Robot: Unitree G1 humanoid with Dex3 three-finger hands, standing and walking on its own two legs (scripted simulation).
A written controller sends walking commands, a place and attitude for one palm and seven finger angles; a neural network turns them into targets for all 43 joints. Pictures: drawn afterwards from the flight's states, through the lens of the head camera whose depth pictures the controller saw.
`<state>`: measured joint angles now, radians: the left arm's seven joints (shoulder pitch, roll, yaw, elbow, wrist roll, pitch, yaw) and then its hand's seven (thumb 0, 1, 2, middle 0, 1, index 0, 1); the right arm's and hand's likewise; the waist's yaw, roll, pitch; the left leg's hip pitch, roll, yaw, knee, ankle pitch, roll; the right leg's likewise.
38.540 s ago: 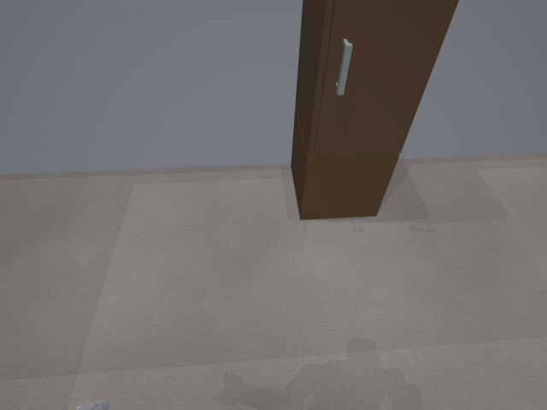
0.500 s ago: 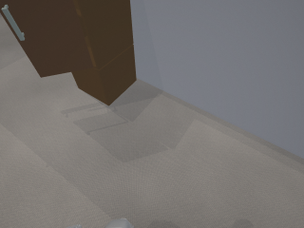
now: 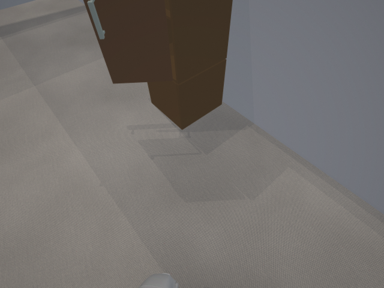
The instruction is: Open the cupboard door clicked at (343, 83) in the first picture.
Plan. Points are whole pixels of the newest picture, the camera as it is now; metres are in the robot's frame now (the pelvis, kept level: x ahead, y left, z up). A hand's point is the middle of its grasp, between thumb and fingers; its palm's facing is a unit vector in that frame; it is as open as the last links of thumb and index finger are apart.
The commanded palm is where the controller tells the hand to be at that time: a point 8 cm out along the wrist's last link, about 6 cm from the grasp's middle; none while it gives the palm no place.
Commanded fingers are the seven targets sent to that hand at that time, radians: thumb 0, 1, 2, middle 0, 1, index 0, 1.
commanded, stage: turn to face it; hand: left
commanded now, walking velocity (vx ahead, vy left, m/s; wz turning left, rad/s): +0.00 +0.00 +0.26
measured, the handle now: (97, 18) +1.11 +0.49 +0.02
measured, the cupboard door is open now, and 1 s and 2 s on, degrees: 52 52 52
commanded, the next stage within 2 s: take the last steps up to it in 0.02 s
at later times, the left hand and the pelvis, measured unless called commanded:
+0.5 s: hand out of the picture +0.07 +0.21 -0.16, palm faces +0.22 -0.95 -0.24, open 7.4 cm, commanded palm none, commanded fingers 0.00 0.90 0.90 -0.20 -0.30 -0.20 -0.30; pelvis +0.03 +0.00 +0.00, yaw +9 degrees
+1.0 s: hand out of the picture +0.11 +0.29 -0.18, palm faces +0.26 -0.95 -0.19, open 7.4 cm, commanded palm none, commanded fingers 0.00 0.90 0.90 -0.20 -0.30 -0.20 -0.30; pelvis +0.17 +0.11 +0.00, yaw +10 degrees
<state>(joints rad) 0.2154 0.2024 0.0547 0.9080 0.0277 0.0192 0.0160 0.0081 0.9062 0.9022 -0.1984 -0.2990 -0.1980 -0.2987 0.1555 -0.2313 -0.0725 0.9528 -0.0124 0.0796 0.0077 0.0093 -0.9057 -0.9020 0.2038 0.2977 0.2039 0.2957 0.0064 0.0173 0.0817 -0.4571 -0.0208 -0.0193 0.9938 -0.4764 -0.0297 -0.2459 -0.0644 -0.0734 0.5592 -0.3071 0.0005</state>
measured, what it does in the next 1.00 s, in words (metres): walks ahead: left foot, then right foot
